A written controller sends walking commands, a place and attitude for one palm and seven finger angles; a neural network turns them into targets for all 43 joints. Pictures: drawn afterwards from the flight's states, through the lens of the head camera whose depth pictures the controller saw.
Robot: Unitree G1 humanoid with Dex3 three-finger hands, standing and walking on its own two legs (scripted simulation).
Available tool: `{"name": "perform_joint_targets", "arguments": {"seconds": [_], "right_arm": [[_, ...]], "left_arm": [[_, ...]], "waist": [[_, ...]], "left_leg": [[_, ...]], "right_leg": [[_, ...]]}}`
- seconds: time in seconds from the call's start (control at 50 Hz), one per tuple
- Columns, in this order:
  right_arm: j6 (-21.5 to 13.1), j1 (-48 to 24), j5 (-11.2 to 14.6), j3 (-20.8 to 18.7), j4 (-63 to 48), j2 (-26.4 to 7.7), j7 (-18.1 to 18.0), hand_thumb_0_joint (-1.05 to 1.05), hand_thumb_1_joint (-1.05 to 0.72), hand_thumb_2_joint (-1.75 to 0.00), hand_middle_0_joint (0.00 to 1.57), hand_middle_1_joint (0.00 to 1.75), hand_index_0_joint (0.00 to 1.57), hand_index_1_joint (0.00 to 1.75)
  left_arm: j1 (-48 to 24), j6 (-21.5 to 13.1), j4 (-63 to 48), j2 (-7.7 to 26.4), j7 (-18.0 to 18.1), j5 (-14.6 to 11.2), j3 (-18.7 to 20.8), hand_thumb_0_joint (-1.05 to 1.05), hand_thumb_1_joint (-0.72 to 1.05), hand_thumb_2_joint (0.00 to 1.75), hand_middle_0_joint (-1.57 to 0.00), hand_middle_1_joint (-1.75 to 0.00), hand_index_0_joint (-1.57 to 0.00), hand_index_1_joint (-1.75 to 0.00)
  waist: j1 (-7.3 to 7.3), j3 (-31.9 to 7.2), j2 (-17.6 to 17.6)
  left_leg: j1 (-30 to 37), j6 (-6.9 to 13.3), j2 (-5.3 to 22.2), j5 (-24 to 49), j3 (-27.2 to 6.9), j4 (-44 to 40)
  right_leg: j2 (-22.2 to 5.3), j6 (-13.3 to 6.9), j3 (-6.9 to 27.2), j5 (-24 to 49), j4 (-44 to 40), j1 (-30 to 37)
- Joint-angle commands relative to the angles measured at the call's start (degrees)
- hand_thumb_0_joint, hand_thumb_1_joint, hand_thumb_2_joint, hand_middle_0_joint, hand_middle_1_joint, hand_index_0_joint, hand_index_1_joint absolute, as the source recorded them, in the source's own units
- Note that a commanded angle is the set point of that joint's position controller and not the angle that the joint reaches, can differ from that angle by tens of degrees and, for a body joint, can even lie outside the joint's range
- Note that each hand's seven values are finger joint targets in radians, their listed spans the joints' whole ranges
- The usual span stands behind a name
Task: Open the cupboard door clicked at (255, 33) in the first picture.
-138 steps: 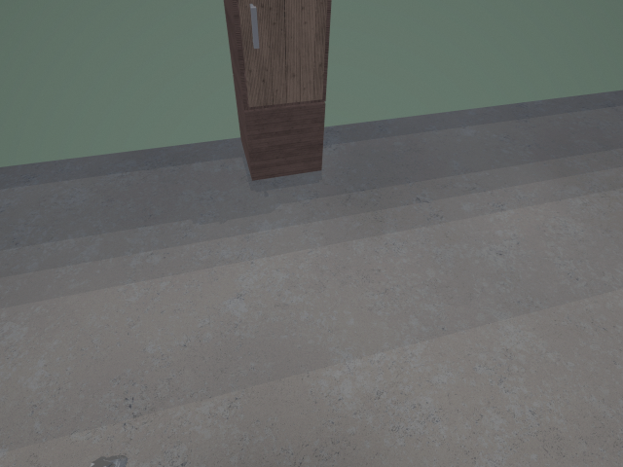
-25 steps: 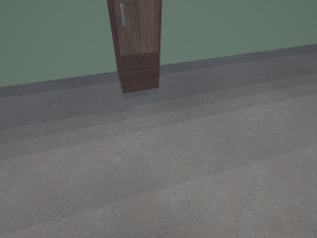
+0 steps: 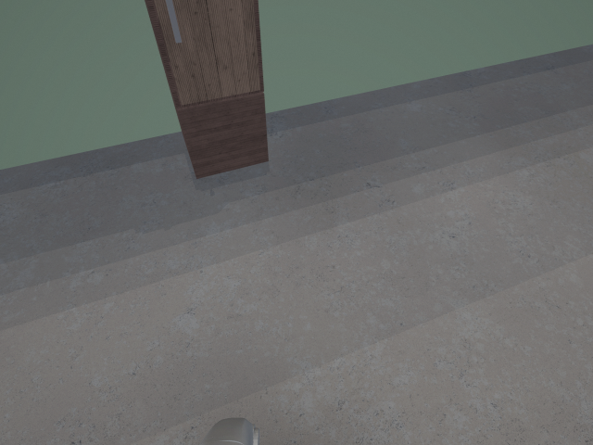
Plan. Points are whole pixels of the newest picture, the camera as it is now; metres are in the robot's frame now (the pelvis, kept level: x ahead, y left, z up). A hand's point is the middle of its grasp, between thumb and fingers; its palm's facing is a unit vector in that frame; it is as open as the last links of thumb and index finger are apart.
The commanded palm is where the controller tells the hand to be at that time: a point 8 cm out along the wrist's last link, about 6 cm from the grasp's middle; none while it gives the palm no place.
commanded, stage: walk to a spot facing it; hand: left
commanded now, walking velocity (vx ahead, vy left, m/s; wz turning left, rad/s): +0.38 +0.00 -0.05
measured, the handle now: (172, 18) +1.31 +0.55 -0.01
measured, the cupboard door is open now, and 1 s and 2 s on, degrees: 0 0 0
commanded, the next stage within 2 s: turn to face it in 1.12 s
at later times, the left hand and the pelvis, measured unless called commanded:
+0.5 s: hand (187, 334) +0.31 +0.23 -0.17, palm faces +0.00 -0.99 -0.15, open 7.3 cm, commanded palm none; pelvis +0.24 +0.06 +0.01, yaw -3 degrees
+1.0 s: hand (255, 225) +0.58 +0.15 -0.16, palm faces -0.07 -0.97 -0.21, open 7.1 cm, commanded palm none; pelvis +0.48 -0.02 +0.00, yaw -7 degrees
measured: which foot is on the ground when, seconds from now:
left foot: up 0.00-0.18, down 0.20-0.82, up 0.84-1.00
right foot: down 0.00-0.20, up 0.22-0.78, down 0.80-1.00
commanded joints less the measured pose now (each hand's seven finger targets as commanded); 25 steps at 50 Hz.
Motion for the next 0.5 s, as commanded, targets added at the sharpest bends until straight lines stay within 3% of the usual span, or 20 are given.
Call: {"name": "perform_joint_targets", "arguments": {"seconds": [0.0, 0.04, 0.08, 0.1, 0.12, 0.14, 0.16, 0.18, 0.2, 0.22, 0.24, 0.26, 0.3, 0.34, 0.38, 0.42, 0.48], "right_arm": [[-2.1, -9.0, 0.4, -0.2, -9.0, -1.9, 1.2, 0.00, -0.90, -0.90, 0.20, 0.30, 0.20, 0.30], [-2.5, -10.6, 0.7, -0.1, -9.9, -1.6, 1.6, 0.00, -0.90, -0.90, 0.20, 0.30, 0.20, 0.30], [-3.0, -8.9, 0.7, -0.2, -9.5, -2.0, 1.2, 0.00, -0.90, -0.90, 0.20, 0.30, 0.20, 0.30], [-3.4, -5.5, 0.6, -0.5, -8.6, -2.8, 0.7, 0.00, -0.90, -0.90, 0.20, 0.30, 0.20, 0.30], [-3.7, 1.2, 0.3, -1.1, -6.6, -4.1, 0.3, 0.00, -0.90, -0.90, 0.20, 0.30, 0.20, 0.30], [-3.8, 9.1, -0.2, -1.7, -4.2, -6.2, -0.1, 0.00, -0.90, -0.90, 0.20, 0.30, 0.20, 0.30], [-3.7, 15.8, -1.0, -2.7, -2.6, -10.4, -0.8, 0.00, -0.90, -0.90, 0.20, 0.30, 0.20, 0.30], [-3.8, 18.7, -1.5, -4.0, -2.0, -15.5, -1.2, 0.00, -0.90, -0.90, 0.20, 0.30, 0.20, 0.30], [-3.3, 14.7, -0.1, -3.5, -2.6, -15.2, -1.3, 0.00, -0.90, -0.90, 0.20, 0.30, 0.20, 0.30], [-3.1, 8.4, 0.3, -3.4, -4.2, -12.6, -1.5, 0.00, -0.90, -0.90, 0.20, 0.30, 0.20, 0.30], [-3.6, 4.1, 0.1, -2.4, -5.4, -8.5, -1.7, 0.00, -0.90, -0.90, 0.20, 0.30, 0.20, 0.30], [-4.2, 2.4, -0.3, -1.2, -5.5, -5.3, -1.7, 0.00, -0.90, -0.90, 0.20, 0.30, 0.20, 0.30], [-5.2, 1.6, -0.4, -0.7, -5.2, -3.3, -1.7, 0.00, -0.90, -0.90, 0.20, 0.30, 0.20, 0.30], [-5.7, 1.2, -0.2, -0.8, -5.1, -3.6, -1.6, 0.00, -0.90, -0.90, 0.20, 0.30, 0.20, 0.30], [-6.0, 2.5, 0.0, -1.2, -5.3, -3.7, -1.6, 0.00, -0.90, -0.90, 0.20, 0.30, 0.20, 0.30], [-6.2, 5.0, 0.2, -1.3, -4.6, -4.3, -1.7, 0.00, -0.90, -0.90, 0.20, 0.30, 0.20, 0.30], [-6.2, 8.8, 0.3, -1.4, -3.3, -4.9, -2.0, 0.00, -0.90, -0.90, 0.20, 0.30, 0.20, 0.30]], "left_arm": [[4.3, -0.6, 0.3, 7.4, 0.8, -0.1, 1.1, 0.00, 0.90, 0.90, -0.20, -0.30, -0.20, -0.30], [3.8, -0.7, 0.6, 7.7, 1.0, -0.3, 1.3, 0.00, 0.90, 0.90, -0.20, -0.30, -0.20, -0.30], [3.6, -0.9, 0.9, 9.1, 1.1, -0.5, 1.8, 0.00, 0.90, 0.90, -0.20, -0.30, -0.20, -0.30], [2.6, -1.0, 0.9, 10.4, 1.2, -0.5, 2.3, 0.00, 0.90, 0.90, -0.20, -0.30, -0.20, -0.30], [1.8, -1.1, 0.9, 10.8, 1.2, -0.4, 2.5, 0.00, 0.90, 0.90, -0.20, -0.30, -0.20, -0.30], [1.2, -1.1, 0.4, 10.8, 1.1, -0.7, 2.7, 0.00, 0.90, 0.90, -0.20, -0.30, -0.20, -0.30], [3.8, -1.1, 0.1, 8.9, 0.6, -1.2, 2.7, 0.00, 0.90, 0.90, -0.20, -0.30, -0.20, -0.30], [7.9, -0.7, -0.7, 4.7, -0.2, -2.1, 2.3, 0.00, 0.90, 0.90, -0.20, -0.30, -0.20, -0.30], [5.3, -0.5, -2.0, 5.0, 0.0, -1.7, 2.2, 0.00, 0.90, 0.90, -0.20, -0.30, -0.20, -0.30], [1.5, 0.2, -3.0, 4.8, -0.1, -1.7, 1.7, 0.00, 0.90, 0.90, -0.20, -0.30, -0.20, -0.30], [-1.7, 0.4, -3.4, 4.3, -0.6, -0.9, 1.9, 0.00, 0.90, 0.90, -0.20, -0.30, -0.20, -0.30], [-2.5, 0.9, -3.2, 3.7, -1.1, -0.1, 2.2, 0.00, 0.90, 0.90, -0.20, -0.30, -0.20, -0.30], [-0.4, 2.6, -3.0, 2.0, -1.6, 0.5, 2.1, 0.00, 0.90, 0.90, -0.20, -0.30, -0.20, -0.30], [0.7, 3.5, -3.3, 1.5, -1.8, 0.6, 2.3, 0.00, 0.90, 0.90, -0.20, -0.30, -0.20, -0.30], [-1.8, 4.0, -4.6, 1.9, -1.9, 0.8, 2.7, 0.00, 0.90, 0.90, -0.20, -0.30, -0.20, -0.30], [-6.4, 4.1, -6.2, 3.2, -2.2, 0.5, 3.1, 0.00, 0.90, 0.90, -0.20, -0.30, -0.20, -0.30], [-12.8, 4.2, -8.0, 3.8, -2.6, 0.5, 3.2, 0.00, 0.90, 0.90, -0.20, -0.30, -0.20, -0.30]], "waist": [[-2.01, 9.1, -6.7], [-2.25, 8.8, -7.8], [-3.33, 6.2, -7.3], [-5.15, 3.6, -7.5], [-8.09, -0.3, -6.8], [-11.43, -5.0, -5.6], [-13.11, -12.0, 1.6], [-10.94, -17.3, 15.9], [-8.64, -14.8, 12.6], [-6.83, -6.0, 8.4], [-5.63, 0.4, 5.3], [-3.65, 4.4, 3.2], [-1.02, 4.9, 3.5], [0.75, 2.9, 4.8], [0.24, 3.3, 5.5], [-0.76, 3.4, 5.3], [-2.49, 4.3, 4.7]], "left_leg": [[-6.9, -0.1, 0.4, 10.3, 2.4, -10.7], [-1.0, 0.7, -0.2, 14.2, 3.2, -18.9], [7.5, 2.2, -3.4, 14.9, 5.0, -23.8], [12.2, 3.1, -4.8, 14.3, 5.3, -25.8], [19.7, 4.0, -5.7, 15.3, 4.7, -28.8], [28.6, 4.8, -4.8, 17.5, 2.7, -31.9], [40.8, 7.3, 3.0, 19.6, -6.6, -31.9], [48.4, 14.0, 19.8, 20.6, -31.9, -40.7], [40.9, 16.4, 22.9, 10.2, -38.8, -49.3], [31.4, 15.8, 22.1, -2.5, -36.5, -53.7], [23.1, 13.7, 19.5, -4.6, -30.8, -55.0], [15.7, 11.5, 16.6, -1.9, -24.9, -55.5], [8.4, 9.5, 12.9, 1.5, -15.0, -56.1], [7.9, 9.0, 10.8, 4.7, -9.9, -56.8], [10.2, 8.6, 9.7, 7.3, -7.6, -58.2], [15.3, 8.6, 10.5, 9.7, -8.8, -58.9], [23.1, 8.0, 10.5, 13.9, -6.8, -58.7]], "right_leg": [[-11.3, -4.9, 5.5, 39.1, -12.0, -4.7], [-10.4, -3.8, 3.3, 42.5, -12.2, -6.5], [-10.5, -3.4, 2.4, 54.6, -8.1, -5.6], [-11.2, -3.3, 1.9, 61.2, -3.5, -3.8], [-11.0, -2.4, 1.2, 63.0, 4.3, -3.9], [-10.0, -1.4, 0.8, 59.2, 15.7, -6.2], [-6.2, -0.2, -1.1, 41.7, 29.8, -13.8], [2.7, 0.8, -1.8, -4.4, 51.0, -26.1], [0.9, -0.5, 3.8, -7.7, 59.9, -28.8], [-2.9, -0.1, 3.9, -2.8, 62.1, -32.5], [-5.4, 0.4, 3.5, 2.1, 60.7, -34.3], [-6.7, 0.8, 3.5, 4.5, 58.0, -32.3], [-7.6, 1.6, 2.3, 5.6, 53.0, -27.5], [-8.4, 2.6, 1.4, 8.6, 48.6, -27.1], [-9.0, 3.7, 0.9, 13.0, 45.7, -30.5], [-9.7, 4.5, 1.5, 16.1, 42.2, -35.1], [-9.8, 5.1, 0.1, 18.3, 35.5, -39.6]]}}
